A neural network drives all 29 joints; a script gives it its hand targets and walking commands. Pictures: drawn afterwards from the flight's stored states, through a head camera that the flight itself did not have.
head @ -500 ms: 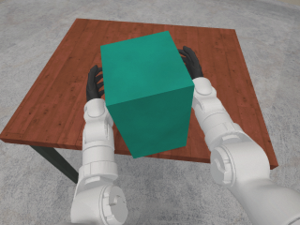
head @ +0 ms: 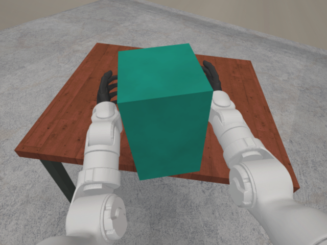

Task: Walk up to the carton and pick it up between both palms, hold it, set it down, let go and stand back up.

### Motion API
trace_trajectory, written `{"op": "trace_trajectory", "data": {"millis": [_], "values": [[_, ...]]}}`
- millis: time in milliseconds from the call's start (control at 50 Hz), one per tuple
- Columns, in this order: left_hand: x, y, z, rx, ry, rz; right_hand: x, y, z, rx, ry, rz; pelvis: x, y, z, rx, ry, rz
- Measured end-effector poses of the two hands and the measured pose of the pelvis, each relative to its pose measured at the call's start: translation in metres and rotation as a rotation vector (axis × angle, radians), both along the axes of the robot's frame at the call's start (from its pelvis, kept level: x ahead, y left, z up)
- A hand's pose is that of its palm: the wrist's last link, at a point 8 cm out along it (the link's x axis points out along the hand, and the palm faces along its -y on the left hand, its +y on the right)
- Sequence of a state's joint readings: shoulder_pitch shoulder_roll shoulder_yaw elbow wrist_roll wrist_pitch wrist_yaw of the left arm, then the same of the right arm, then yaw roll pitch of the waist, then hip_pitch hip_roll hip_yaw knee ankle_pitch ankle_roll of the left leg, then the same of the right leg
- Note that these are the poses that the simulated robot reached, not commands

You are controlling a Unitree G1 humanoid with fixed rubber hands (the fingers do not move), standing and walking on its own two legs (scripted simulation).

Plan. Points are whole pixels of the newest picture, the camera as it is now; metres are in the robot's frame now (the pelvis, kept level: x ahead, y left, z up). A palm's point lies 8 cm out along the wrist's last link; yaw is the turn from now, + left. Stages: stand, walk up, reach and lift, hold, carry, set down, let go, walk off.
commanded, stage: reach and lift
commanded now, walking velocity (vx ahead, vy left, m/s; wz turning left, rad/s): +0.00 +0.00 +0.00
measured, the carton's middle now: (162, 116) +0.39 +0.04 +0.11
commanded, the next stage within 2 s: none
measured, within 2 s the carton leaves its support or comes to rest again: neither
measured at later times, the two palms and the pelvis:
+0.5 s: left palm (108, 83) +0.39 +0.17 +0.21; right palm (223, 80) +0.42 -0.09 +0.22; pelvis +0.01 +0.01 +0.00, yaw +1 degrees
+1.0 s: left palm (108, 70) +0.39 +0.16 +0.24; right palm (232, 77) +0.39 -0.10 +0.25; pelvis +0.02 +0.03 +0.00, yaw +1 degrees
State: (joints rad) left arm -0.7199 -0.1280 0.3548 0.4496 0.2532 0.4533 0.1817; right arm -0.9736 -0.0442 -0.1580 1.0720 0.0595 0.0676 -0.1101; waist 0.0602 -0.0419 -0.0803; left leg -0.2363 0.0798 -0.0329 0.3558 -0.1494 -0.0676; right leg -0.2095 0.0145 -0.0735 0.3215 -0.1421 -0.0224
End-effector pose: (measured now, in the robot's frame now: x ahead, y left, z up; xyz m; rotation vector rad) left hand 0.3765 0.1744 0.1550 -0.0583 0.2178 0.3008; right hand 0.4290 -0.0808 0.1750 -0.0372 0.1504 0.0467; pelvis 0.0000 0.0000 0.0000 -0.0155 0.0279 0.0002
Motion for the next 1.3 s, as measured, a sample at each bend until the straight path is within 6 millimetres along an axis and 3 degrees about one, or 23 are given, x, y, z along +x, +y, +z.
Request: {"op": "trace_trajectory", "data": {"millis": [180,300,460,820,1080,1300], "values": [[0.005,-0.011,0.034,0.009,-0.009,-0.053,-0.007,-0.012,0.040,0.019,-0.003,-0.052,0.002,0.002,0.001,0.004,-0.062,0.010],[0.009,-0.017,0.040,0.013,0.011,-0.083,-0.011,-0.021,0.041,0.018,0.018,-0.083,0.005,0.004,0.002,0.007,-0.094,0.005],[0.008,-0.011,0.052,0.039,-0.027,-0.081,-0.012,-0.015,0.043,0.041,-0.016,-0.081,0.009,0.008,0.001,0.000,-0.113,0.011],[0.017,-0.007,0.074,0.044,-0.068,-0.171,-0.023,-0.013,0.074,0.061,-0.044,-0.158,0.017,0.023,0.000,-0.010,-0.137,0.029],[0.009,-0.016,0.092,0.088,-0.047,-0.200,-0.038,-0.023,0.072,0.108,-0.021,-0.187,0.012,0.034,-0.001,-0.010,-0.170,0.003],[0.005,-0.016,0.114,0.058,-0.077,-0.205,-0.043,-0.024,0.098,0.084,-0.048,-0.187,0.006,0.025,0.001,-0.006,-0.169,0.002]]}}
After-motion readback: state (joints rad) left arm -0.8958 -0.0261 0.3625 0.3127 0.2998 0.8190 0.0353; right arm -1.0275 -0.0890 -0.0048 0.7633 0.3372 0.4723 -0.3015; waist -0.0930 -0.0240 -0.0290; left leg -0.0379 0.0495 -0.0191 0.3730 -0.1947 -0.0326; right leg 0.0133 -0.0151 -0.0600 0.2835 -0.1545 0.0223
